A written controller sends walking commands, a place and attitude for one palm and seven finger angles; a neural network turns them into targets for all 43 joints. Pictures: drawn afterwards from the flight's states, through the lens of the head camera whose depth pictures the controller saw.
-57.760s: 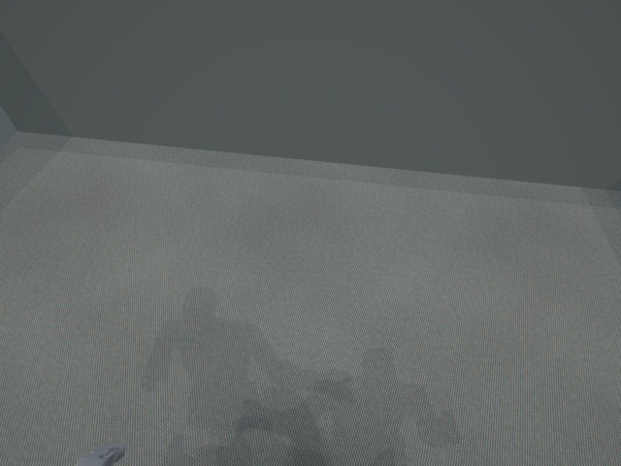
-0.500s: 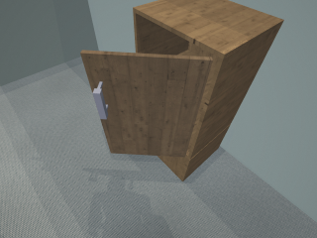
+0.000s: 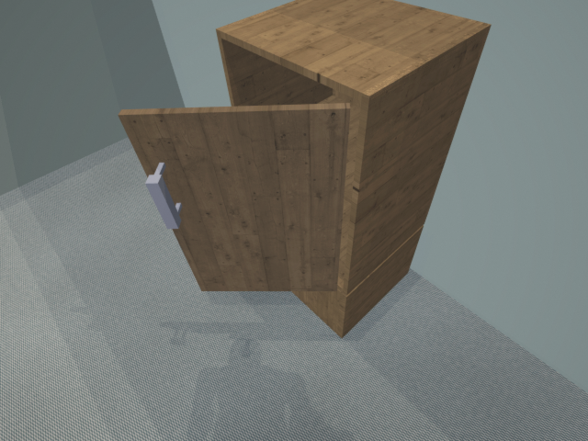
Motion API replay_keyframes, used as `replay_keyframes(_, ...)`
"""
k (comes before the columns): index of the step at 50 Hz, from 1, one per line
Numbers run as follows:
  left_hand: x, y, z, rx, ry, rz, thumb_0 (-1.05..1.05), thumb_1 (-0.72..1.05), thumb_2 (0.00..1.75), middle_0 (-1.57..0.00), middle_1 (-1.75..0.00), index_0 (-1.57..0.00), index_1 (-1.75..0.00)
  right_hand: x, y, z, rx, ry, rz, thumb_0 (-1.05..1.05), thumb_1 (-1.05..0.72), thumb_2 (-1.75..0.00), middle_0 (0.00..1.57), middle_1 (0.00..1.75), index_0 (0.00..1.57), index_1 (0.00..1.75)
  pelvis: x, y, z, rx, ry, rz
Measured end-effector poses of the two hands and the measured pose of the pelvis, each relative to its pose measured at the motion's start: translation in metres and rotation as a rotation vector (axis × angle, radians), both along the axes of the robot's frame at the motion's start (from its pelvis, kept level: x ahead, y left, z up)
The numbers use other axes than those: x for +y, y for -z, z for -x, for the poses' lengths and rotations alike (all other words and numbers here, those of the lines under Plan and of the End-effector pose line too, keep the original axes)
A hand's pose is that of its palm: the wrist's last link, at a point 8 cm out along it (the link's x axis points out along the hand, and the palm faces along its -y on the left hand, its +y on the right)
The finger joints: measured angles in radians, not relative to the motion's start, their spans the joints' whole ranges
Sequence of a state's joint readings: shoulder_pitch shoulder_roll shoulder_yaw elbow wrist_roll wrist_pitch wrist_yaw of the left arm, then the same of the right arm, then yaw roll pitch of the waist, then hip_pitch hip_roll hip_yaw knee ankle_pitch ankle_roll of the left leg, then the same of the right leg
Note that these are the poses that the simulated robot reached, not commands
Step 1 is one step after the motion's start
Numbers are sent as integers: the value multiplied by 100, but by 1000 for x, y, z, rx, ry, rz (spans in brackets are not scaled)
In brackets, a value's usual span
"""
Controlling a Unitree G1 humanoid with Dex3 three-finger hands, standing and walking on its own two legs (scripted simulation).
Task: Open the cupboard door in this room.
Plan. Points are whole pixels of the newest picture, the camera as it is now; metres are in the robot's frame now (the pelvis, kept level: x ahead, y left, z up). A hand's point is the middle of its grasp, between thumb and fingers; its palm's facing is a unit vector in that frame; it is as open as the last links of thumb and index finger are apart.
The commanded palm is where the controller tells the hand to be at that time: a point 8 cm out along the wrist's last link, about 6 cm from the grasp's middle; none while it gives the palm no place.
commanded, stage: come to a stop and stand still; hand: left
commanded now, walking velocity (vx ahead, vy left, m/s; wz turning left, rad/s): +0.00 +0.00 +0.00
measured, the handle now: (167, 195) +0.56 +0.29 -0.01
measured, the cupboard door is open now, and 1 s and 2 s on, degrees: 46 46 46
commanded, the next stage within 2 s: look again from close up in 0.38 s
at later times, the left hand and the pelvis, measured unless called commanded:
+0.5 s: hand out of the picture +0.04 +0.16 -0.17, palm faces +0.01 -0.97 -0.23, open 7.3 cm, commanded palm none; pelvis +0.01 -0.02 +0.00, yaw +0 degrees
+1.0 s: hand out of the picture +0.05 +0.18 -0.17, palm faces +0.00 -0.98 -0.22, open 7.4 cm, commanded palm none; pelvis +0.01 -0.01 +0.00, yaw +0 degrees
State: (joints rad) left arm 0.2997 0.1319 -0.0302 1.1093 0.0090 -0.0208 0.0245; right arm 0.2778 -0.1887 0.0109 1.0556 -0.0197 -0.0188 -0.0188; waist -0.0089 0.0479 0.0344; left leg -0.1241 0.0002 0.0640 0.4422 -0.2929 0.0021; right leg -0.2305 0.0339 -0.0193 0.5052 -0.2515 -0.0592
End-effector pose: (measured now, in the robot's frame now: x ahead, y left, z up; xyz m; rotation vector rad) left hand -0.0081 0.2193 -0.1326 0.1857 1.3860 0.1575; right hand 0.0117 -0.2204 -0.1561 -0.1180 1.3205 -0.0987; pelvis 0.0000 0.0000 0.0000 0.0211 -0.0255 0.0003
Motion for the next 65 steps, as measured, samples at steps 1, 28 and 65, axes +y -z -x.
replay_keyframes(1,-3,0,1,4,-3,3,0,91,90,-20,-30,-20,-30,-2,0,1,8,-1,1,1,-91,-89,19,30,20,30,-2,0,0,1,-1,0)
replay_keyframes(28,-7,3,-44,-58,9,-5,0,91,90,-20,-30,-20,-30,-11,-7,17,112,22,14,1,-91,-89,19,30,20,30,-19,-2,-14,17,-5,8)
replay_keyframes(65,24,3,-46,-74,-9,-21,0,90,90,-20,-30,-20,-30,-16,-14,-9,67,-9,79,1,-91,-89,19,30,20,30,2,-1,-11,23,-12,15)
